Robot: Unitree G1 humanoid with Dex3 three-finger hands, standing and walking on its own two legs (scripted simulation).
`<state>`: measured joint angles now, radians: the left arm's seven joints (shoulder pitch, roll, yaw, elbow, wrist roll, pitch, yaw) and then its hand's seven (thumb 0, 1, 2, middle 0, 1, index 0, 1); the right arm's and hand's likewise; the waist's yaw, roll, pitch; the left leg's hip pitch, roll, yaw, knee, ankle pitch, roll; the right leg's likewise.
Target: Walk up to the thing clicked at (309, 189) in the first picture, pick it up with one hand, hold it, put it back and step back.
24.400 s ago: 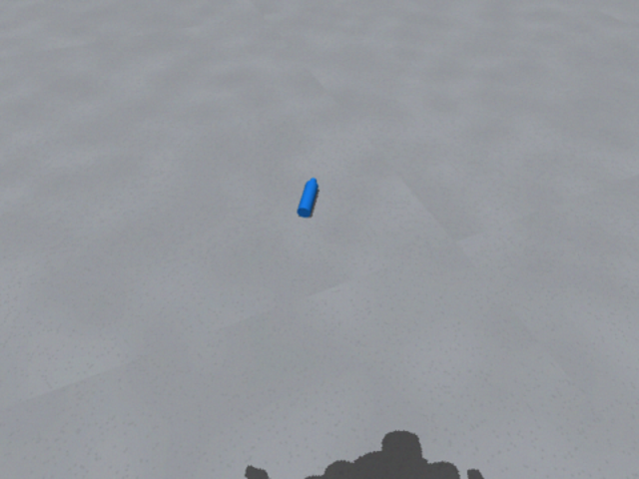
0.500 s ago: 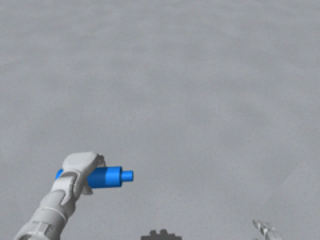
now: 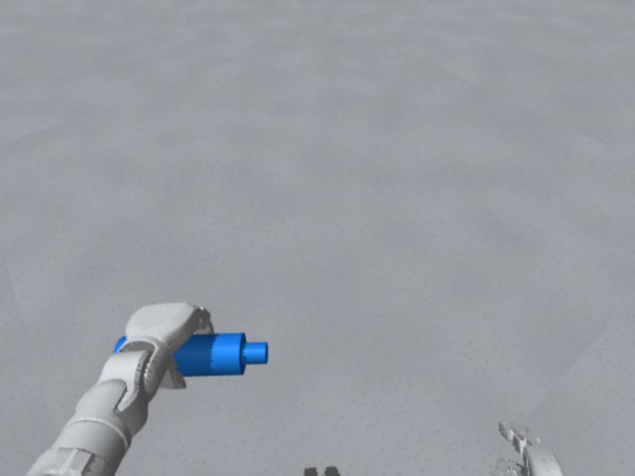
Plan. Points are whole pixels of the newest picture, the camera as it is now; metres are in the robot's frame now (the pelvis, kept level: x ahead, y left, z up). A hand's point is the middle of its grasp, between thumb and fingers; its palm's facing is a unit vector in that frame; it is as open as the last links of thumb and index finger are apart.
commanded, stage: hold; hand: left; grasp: from above
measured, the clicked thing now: (194, 355) +0.30 +0.20 -0.07
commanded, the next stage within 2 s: crouch in 0.72 s
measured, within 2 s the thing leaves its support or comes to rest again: neither
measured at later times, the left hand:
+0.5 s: hand (174, 364) +0.27 +0.22 -0.05, palm faces -0.47 -0.06 -0.88, open 8.8 cm
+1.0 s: hand (172, 361) +0.28 +0.22 -0.05, palm faces -0.46 -0.06 -0.88, open 8.8 cm
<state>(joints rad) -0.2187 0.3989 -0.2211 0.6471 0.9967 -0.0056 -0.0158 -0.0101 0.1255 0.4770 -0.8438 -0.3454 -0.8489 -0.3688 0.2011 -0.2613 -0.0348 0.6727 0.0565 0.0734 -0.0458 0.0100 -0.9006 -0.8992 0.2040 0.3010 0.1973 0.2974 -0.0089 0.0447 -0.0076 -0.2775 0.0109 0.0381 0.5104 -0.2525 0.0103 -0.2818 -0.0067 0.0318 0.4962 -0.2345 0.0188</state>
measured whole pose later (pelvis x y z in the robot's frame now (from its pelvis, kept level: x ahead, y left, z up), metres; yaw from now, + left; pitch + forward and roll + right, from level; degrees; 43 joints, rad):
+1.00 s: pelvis +0.00 +0.00 +0.00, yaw +0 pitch +1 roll +0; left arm -0.20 0.40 -0.20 0.65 1.00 -0.03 0.01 -0.01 0.15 0.45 -0.81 -0.41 -0.81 -0.42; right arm 0.18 -0.25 -0.03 0.68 0.06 0.08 -0.05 0.01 -0.90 -0.90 0.20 0.30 0.20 0.30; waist -0.01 0.04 0.00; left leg -0.26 0.01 0.03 0.48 -0.24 0.01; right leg -0.27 -0.01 0.02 0.48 -0.23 0.01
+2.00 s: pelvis -0.06 +0.00 -0.30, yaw +0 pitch +37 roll -5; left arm -0.65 0.50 0.02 1.21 1.23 -0.16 0.43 -0.01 0.13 0.45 -0.84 -0.36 -0.85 -0.37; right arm 0.15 -0.24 -0.04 0.76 -0.10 -0.08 0.05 0.01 -0.90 -0.90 0.21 0.30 0.20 0.30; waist -0.14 0.03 -0.20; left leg -1.94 0.00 -0.06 1.96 -0.67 0.01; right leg -1.90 -0.01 -0.04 1.91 -0.66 0.02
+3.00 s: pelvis -0.08 -0.01 -0.42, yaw -3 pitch +35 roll -6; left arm -0.78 0.63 0.11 1.41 1.28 -0.25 0.48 -0.01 0.13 0.49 -0.82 -0.37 -0.83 -0.39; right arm 0.12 -0.27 -0.02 0.80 -0.15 -0.09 0.13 0.00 -0.91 -0.90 0.21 0.30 0.20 0.30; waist -0.17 -0.01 -0.09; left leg -2.26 0.01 -0.09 2.34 -0.70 0.00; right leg -2.22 0.01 -0.06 2.28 -0.67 0.01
